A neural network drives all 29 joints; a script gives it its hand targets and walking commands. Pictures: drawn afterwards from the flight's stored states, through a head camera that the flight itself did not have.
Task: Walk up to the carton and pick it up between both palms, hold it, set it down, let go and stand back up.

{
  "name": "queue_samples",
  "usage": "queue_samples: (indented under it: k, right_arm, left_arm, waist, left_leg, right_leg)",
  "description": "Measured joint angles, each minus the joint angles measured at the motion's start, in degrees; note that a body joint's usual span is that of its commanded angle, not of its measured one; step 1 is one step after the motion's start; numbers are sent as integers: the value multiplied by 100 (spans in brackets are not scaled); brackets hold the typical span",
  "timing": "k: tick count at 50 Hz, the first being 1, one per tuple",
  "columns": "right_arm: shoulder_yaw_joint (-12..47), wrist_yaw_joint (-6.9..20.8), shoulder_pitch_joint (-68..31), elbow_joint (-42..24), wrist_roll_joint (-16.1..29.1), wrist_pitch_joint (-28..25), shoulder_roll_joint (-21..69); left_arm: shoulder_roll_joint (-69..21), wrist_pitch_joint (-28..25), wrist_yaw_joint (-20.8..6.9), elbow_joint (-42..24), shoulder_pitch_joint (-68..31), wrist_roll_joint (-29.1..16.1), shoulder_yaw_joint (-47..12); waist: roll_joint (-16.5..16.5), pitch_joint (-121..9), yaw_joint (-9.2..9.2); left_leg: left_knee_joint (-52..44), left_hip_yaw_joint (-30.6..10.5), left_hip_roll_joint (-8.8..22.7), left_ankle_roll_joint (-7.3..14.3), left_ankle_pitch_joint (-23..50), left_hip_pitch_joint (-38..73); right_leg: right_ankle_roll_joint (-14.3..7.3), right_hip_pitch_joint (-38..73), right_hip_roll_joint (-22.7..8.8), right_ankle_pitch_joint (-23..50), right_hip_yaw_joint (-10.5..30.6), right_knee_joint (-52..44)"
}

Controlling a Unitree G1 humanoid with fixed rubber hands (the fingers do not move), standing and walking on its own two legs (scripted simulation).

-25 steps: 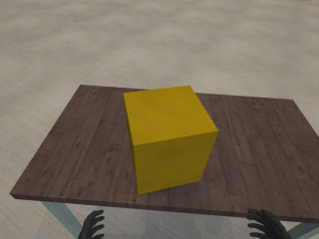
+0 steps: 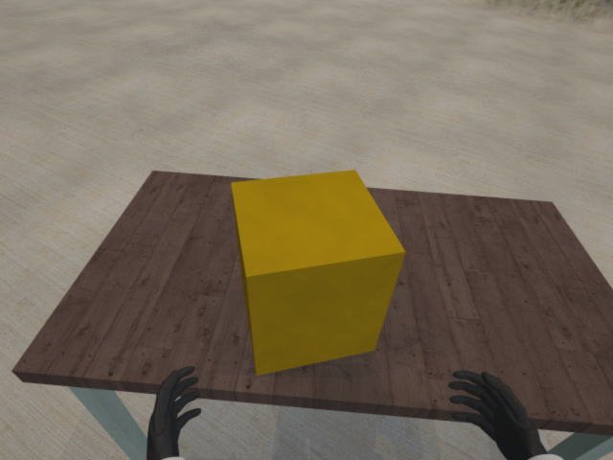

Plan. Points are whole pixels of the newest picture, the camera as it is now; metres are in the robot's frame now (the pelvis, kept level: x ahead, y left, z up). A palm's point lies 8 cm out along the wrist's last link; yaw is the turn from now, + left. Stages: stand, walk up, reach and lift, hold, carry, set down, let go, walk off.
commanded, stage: reach and lift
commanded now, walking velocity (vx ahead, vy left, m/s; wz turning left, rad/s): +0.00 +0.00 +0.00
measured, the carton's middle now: (306, 271) +0.43 +0.02 +0.01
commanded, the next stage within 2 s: none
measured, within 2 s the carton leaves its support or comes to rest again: neither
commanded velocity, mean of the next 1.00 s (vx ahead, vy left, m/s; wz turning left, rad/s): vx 0.00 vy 0.00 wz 0.00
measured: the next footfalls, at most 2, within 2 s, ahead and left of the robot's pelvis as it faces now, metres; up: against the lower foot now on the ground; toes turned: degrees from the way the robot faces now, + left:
none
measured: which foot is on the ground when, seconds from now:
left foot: down 0.00-1.00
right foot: down 0.00-1.00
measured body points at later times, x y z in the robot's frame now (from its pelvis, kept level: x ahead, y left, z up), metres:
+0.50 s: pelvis +0.00 +0.02 +0.00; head +0.01 +0.04 +0.45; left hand +0.25 +0.20 +0.03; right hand +0.27 -0.24 +0.03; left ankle +0.02 +0.16 -0.74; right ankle -0.02 -0.05 -0.74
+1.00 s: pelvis -0.02 +0.01 +0.01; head +0.01 +0.02 +0.46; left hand +0.30 +0.21 +0.08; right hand +0.35 -0.22 +0.08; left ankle +0.02 +0.16 -0.74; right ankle -0.02 -0.05 -0.74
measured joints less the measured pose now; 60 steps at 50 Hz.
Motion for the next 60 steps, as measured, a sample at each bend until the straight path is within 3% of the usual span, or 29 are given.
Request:
queue_samples:
  k: [9, 17, 26, 42, 50, 60]
  right_arm:
    - [-247, 91, -825, 146, 93, 522, -137]
    - [-269, 129, -1405, 314, 258, 708, -416]
    - [-263, 9, -1644, -18, 332, 986, -488]
    - [-296, -307, -2824, -76, 284, 1882, -599]
    - [-226, -407, -3638, 62, 345, 2373, -634]
    - [-330, -426, -4352, 312, 375, 2900, -732]
  left_arm:
    - [-58, 677, 197, -211, -891, 22, -35]
    - [-195, 1161, 190, -564, -1173, 128, 50]
    - [-97, 1571, 186, -858, -1338, -38, 105]
    - [48, 2578, 28, -897, -2687, -375, 594]
    - [171, 3163, -21, -838, -3242, -406, 880]
    - [315, 3747, -19, -930, -3870, -535, 1003]
  waist:
    - [-19, 104, 92]
    - [73, 268, 94]
    - [150, 346, 153]
    - [358, 287, 307]
    - [324, 282, 308]
    - [337, 229, 454]
  left_leg:
    - [79, 164, 31, 71, -14, -134]
    - [29, 243, 58, 127, -37, -22]
    - [-79, 283, 85, 132, 20, -35]
    - [-401, 294, 119, 95, 314, -239]
    - [-520, 242, 128, 63, 447, -369]
    - [-476, 149, 139, 55, 502, -669]
  right_leg:
    - [69, -159, 27, 101, 182, -1]
    - [126, 5, 56, 217, 285, -233]
    - [136, -11, 89, 324, 353, -387]
    - [102, -289, 141, 584, 405, -596]
    - [75, -434, 163, 681, 382, -665]
    - [70, -670, 186, 767, 330, -714]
